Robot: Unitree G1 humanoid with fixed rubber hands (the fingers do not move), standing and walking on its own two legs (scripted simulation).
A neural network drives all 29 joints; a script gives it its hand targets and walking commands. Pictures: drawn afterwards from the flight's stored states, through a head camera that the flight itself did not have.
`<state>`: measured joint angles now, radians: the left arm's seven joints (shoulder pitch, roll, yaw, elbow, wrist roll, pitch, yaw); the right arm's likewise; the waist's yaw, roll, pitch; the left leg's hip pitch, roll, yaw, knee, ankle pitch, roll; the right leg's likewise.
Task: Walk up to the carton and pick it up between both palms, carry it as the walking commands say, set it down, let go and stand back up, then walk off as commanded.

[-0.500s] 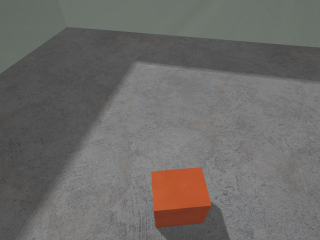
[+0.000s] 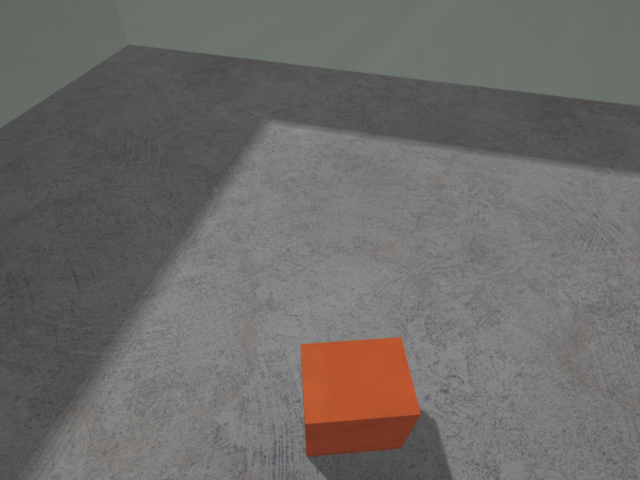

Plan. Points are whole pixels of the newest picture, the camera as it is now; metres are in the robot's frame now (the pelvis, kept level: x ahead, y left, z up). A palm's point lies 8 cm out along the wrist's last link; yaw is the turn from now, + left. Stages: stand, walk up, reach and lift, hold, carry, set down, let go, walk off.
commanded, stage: walk up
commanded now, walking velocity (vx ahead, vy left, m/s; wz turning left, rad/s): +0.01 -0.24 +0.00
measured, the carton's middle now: (352, 398) +0.47 -0.10 -0.64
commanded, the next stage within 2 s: stand in 1.54 s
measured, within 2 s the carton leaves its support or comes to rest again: neither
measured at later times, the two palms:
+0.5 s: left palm out of the picture +0.01 +0.09 -0.10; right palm out of the picture +0.07 -0.40 -0.15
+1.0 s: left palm out of the picture +0.03 +0.11 -0.12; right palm out of the picture +0.08 -0.36 -0.15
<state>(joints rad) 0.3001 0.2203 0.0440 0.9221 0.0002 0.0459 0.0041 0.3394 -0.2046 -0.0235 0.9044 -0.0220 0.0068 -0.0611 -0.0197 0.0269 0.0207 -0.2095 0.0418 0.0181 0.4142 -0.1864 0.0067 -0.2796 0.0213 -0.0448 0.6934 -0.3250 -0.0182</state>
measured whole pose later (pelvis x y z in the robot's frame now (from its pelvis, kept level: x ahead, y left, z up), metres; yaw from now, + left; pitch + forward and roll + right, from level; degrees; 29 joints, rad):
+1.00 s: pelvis +0.04 -0.13 +0.00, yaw +1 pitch -1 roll +3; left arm 0.38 0.16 0.02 0.92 0.00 0.01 0.05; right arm 0.31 -0.21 -0.04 0.90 -0.02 0.07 -0.01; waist 0.02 0.03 0.02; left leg -0.34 0.02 -0.03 0.80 -0.38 -0.02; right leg -0.16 -0.06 -0.05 0.45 -0.27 -0.04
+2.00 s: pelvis +0.03 -0.07 -0.02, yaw +1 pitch -1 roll -1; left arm 0.29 0.17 0.02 0.74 0.00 0.17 0.03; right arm 0.24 -0.20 -0.03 0.79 0.00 0.16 -0.01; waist 0.02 -0.02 0.02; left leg -0.30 0.01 0.00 0.60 -0.29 0.00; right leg -0.26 -0.05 -0.05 0.57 -0.30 0.03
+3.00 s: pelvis -0.05 -0.09 -0.11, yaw +1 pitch +24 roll +0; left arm -0.72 0.17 0.24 0.75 0.00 0.32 0.05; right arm -0.79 -0.25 -0.23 0.83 -0.01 0.30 0.05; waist 0.03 -0.01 0.07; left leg -1.19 0.02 -0.03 1.05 -0.29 -0.03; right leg -1.17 -0.04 -0.04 1.10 -0.35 0.00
